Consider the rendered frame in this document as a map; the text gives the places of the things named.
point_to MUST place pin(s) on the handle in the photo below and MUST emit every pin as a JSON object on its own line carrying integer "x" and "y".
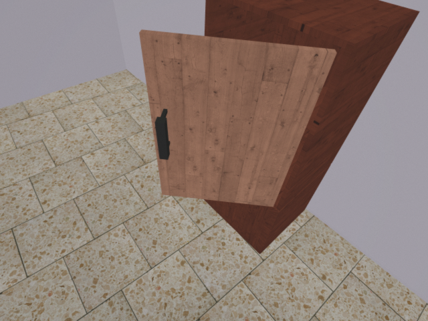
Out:
{"x": 162, "y": 136}

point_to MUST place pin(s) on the cupboard door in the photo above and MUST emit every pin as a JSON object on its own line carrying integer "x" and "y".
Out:
{"x": 236, "y": 112}

